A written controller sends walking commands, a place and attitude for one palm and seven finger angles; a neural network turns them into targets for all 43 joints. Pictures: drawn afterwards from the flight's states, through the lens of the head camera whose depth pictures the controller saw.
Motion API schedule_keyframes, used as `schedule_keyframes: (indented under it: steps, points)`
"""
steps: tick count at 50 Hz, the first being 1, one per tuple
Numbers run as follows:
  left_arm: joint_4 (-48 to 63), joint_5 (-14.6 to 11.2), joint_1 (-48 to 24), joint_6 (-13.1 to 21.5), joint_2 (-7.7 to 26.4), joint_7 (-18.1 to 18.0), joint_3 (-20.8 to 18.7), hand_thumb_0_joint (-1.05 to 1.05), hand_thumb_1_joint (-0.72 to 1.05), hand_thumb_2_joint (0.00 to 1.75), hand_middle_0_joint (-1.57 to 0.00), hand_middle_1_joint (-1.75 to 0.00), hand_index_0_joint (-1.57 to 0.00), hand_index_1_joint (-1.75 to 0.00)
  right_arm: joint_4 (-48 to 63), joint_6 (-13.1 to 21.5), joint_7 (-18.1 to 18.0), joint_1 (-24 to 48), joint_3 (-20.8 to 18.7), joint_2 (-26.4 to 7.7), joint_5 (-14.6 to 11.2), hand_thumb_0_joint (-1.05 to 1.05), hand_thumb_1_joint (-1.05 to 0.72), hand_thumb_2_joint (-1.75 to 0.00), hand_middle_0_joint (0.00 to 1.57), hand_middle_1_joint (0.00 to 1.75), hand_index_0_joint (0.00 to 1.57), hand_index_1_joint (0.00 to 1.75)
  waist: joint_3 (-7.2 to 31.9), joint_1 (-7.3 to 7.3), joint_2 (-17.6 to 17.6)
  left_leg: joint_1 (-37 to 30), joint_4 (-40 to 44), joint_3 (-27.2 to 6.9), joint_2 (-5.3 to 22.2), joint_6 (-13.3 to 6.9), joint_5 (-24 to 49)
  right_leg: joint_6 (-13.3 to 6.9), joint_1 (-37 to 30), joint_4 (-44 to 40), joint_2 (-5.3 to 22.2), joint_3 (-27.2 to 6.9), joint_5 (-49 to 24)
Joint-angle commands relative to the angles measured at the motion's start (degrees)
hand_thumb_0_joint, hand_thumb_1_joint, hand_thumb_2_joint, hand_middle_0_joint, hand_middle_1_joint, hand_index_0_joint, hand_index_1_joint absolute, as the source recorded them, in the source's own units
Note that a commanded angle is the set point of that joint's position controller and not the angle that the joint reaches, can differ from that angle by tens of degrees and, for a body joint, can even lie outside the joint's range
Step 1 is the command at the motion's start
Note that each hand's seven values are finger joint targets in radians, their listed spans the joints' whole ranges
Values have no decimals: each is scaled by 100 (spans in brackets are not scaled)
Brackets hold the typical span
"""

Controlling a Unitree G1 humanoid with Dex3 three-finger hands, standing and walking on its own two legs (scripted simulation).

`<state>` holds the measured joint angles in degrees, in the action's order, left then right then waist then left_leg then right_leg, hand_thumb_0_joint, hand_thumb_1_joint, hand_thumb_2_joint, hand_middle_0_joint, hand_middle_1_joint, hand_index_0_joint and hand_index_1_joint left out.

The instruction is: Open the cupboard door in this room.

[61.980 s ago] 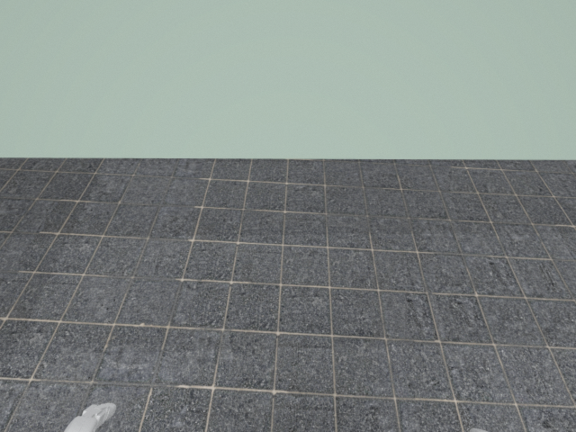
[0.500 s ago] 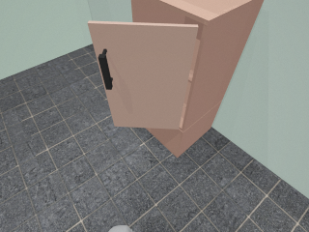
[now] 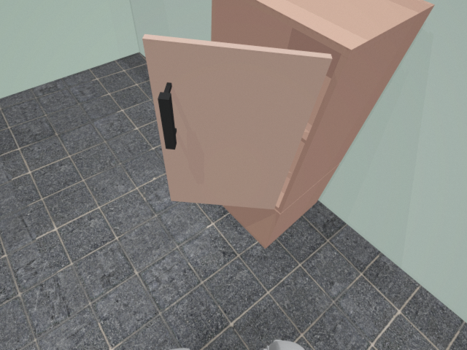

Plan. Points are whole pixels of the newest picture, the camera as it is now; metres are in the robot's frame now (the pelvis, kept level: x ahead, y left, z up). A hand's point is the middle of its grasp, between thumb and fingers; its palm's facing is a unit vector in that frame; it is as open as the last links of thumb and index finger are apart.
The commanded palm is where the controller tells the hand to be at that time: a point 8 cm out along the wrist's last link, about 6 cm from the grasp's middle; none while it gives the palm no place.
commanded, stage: come to a stop and stand still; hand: left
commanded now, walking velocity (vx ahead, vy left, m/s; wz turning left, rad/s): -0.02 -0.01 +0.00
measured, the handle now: (169, 117) +0.59 +0.19 +0.01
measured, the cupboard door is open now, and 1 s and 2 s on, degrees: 45 45 45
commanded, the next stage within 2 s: look again from close up in 0.56 s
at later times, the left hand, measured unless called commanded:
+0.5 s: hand out of the picture +0.01 +0.11 -0.18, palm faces +0.06 -0.98 -0.18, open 7.3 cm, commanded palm none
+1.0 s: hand out of the picture +0.01 +0.16 -0.16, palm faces +0.06 -0.96 -0.29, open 7.4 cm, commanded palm none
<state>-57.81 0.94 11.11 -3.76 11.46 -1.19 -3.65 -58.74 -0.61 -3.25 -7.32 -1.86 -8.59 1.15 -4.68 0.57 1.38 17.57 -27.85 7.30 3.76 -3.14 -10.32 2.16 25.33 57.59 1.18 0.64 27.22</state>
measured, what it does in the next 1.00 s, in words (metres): steps on the spot: right foot, then left foot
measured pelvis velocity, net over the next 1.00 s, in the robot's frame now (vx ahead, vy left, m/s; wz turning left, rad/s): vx -0.05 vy -0.07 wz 0.03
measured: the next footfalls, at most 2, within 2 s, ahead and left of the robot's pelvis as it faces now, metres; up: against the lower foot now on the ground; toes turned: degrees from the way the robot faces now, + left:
right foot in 0.18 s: +0.00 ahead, -0.18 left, +0.00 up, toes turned -2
left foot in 0.40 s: +0.02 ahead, +0.05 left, +0.00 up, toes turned +4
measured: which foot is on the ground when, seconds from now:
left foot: down 0.00-0.20, up 0.22-0.38, down 0.40-1.00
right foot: up 0.00-0.16, down 0.18-1.00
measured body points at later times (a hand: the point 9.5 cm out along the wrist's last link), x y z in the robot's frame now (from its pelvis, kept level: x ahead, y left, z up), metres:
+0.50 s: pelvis -0.02 -0.07 +0.00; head -0.01 -0.05 +0.45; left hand +0.01 +0.16 -0.17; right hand -0.01 -0.30 -0.16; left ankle -0.02 +0.05 -0.74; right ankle -0.04 -0.18 -0.74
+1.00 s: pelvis -0.05 -0.07 +0.00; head -0.08 -0.07 +0.44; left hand +0.01 +0.21 -0.14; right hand +0.05 -0.34 -0.13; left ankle -0.02 +0.05 -0.74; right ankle -0.04 -0.18 -0.74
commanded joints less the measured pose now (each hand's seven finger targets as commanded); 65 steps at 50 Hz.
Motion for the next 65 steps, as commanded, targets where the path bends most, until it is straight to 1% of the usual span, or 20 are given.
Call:
schedule_keyframes:
  steps: [1, 4, 7, 8, 9, 10, 11, 14, 18, 20, 22, 23, 30, 31, 32, 34, 38, 46, 55, 65]
  points:
    - [345, 44, 404, 10, 215, 18, -79, 0, 90, 90, -20, -30, -20, -30, 223, 8, -17, -410, -312, -1155, 63, 0, -90, -90, 20, 30, 20, 30, 706, -80, -1192, -622, 837, -1181, 1544, -670, 2042, -37, -171, -442, 130, -3, -78]
    - [388, 23, 378, 80, 176, 15, -33, 0, 90, 90, -20, -30, -20, -30, 211, -20, 65, -489, -363, -1235, 63, 0, -90, -90, 20, 30, 20, 30, 816, -134, -1368, -546, 864, -1304, 1405, -557, 1266, -84, -742, -1515, 50, 248, -225]
    - [295, 30, 723, 165, 330, 4, -48, 0, 90, 90, -20, -30, -20, -30, 233, -49, 129, -543, -374, -1176, -1, 0, -90, -90, 20, 30, 20, 30, 799, 52, -770, 50, 471, -1115, 973, -183, 328, -143, -1801, -3207, 24, 323, -1386]
    - [313, 66, 745, 212, 607, -30, -78, 0, 90, 90, -20, -30, -20, -30, 260, -64, 159, -589, -348, -922, -46, 0, -90, -90, 20, 30, 20, 30, 736, 64, -28, 374, -28, -866, 568, 99, -406, -310, -1949, -3878, 552, -334, -1378]
    - [364, 95, 551, 255, 1034, -49, -115, 0, 90, 90, -20, -30, -20, -30, 386, -97, 201, -548, -262, -566, -74, 0, -90, -90, 20, 30, 20, 30, 496, -23, 1341, 759, -661, -273, -81, 458, -1417, -723, -1600, -4345, 1566, -1377, -1358]
    - [447, 77, 320, 278, 1113, -46, -73, 0, 90, 90, -20, -30, -20, -30, 485, -161, 242, -254, -236, -619, -43, 0, -90, -90, 20, 30, 20, 30, 344, 98, 1345, 545, -1474, -477, -184, 458, -1994, -1103, -840, -4577, 1965, -1526, -1295]
    - [530, 89, 88, 267, 1038, -54, -20, 0, 90, 90, -20, -30, -20, -30, 507, -173, 284, -291, -234, -515, -34, 0, -90, -90, 20, 30, 20, 30, 299, -14, 718, 336, -1755, -607, -210, 418, -1869, -1185, -585, -4523, 1849, -1166, -1196]
    - [381, 34, -149, 359, 756, -62, 50, 0, 90, 90, -20, -30, -20, -30, 178, -183, 241, -614, -204, -555, -23, 0, -90, -90, 20, 30, 20, 30, 298, -168, 1270, 303, -1811, -548, -199, 478, -1370, -1062, -1088, -3944, 1275, -599, -2946]
    - [168, -25, 42, 384, 643, -70, 86, 0, 90, 90, -20, -30, -20, -30, -96, -73, 216, -897, -117, -424, -47, 0, -90, -90, 20, 30, 20, 30, 243, -203, 539, -710, 150, -568, -203, 479, -254, -735, -949, -3504, 1021, -492, -2409]
    - [71, -101, 366, 382, 353, -41, 150, 0, 90, 90, -20, -30, -20, -30, -170, 77, 154, -886, -92, -706, -3, 0, -90, -90, 20, 30, 20, 30, 416, -12, -595, -857, 561, -1369, 508, 169, 1036, -338, -1046, -3279, 481, -241, -1906]
    - [-7, -74, 419, 371, 301, -46, 154, 0, 90, 90, -20, -30, -20, -30, -173, 79, 106, -733, -72, -793, 0, 0, -90, -90, 20, 30, 20, 30, 289, 72, -385, -422, 628, -1312, 575, 122, 593, -300, -1475, -3570, 402, -284, -1742]
    - [-101, -59, 327, 338, 361, -48, 138, 0, 90, 90, -20, -30, -20, -30, -252, 96, 111, -716, -59, -686, -15, 0, -90, -90, 20, 30, 20, 30, 302, 31, -823, -414, 703, -1250, 414, 175, 673, -313, -1544, -3469, 446, -208, -1870]
    - [-351, -55, 436, 387, 329, -26, 179, 0, 90, 90, -20, -30, -20, -30, -413, 79, 99, -903, -17, -548, -38, 0, -90, -90, 20, 30, 20, 30, 239, -45, -117, -668, 818, -972, 223, 280, 26, -361, -1490, -3894, 498, -334, -1615]
    - [225, 63, 390, 530, 1500, -72, 203, 0, 90, 90, -20, -30, -20, -30, 292, 174, 168, -589, -96, -1518, -10, 0, -90, -90, 20, 30, 20, 30, -303, -172, -384, -589, 628, -1104, 70, 216, 550, -465, -1115, -3618, 357, -287, -1752]
    - [304, 33, 421, 570, 1134, -93, 20, 0, 90, 90, -20, -30, -20, -30, 461, 312, 127, -629, -238, -1436, 34, 0, -90, -90, 20, 30, 20, 30, 800, -100, -806, -716, 217, -1108, 265, 111, 579, -482, -1316, -3274, 556, -350, -1688]
    - [294, 34, 503, 588, 1018, -85, 47, 0, 90, 90, -20, -30, -20, -30, 448, 328, 69, -708, -235, -1278, 20, 0, -90, -90, 20, 30, 20, 30, 1234, -130, -387, -775, -31, -1070, 213, 54, 769, -570, -1600, -3293, 587, -394, -2265]
    - [407, 32, 507, 537, 958, -88, 50, 0, 90, 90, -20, -30, -20, -30, 557, 227, 126, -815, -183, -1101, 19, 0, -90, -90, 20, 30, 20, 30, 485, -181, 638, -271, -65, -826, -8, 94, 210, -626, -1346, -3506, 708, -542, -2179]
    - [486, -4, 396, 524, 1151, -52, 128, 0, 90, 90, -20, -30, -20, -30, 593, 209, 196, -425, -91, -1397, 12, 0, -90, -90, 20, 30, 20, 30, 98, -63, -270, -314, 379, -1030, 204, 67, 386, -466, -1227, -3498, 511, -335, -1861]
    - [416, 8, 170, 484, 1259, 1, 172, 0, 90, 90, -20, -30, -20, -30, 488, 164, 274, -381, -40, -1509, 27, 0, -90, -90, 20, 30, 20, 30, 11, -87, -188, -110, 878, -1138, 151, 158, -909, -373, -1124, -3938, 521, -414, -661]
    - [100, 18, 629, 428, 766, -29, 260, 0, 90, 90, -20, -30, -20, -30, 63, 90, 293, -857, 58, -1059, 27, 0, -90, -90, 20, 30, 20, 30, 182, -69, -12, -78, 949, -1092, 92, 206, -1405, -276, -1182, -4046, 540, -350, -115]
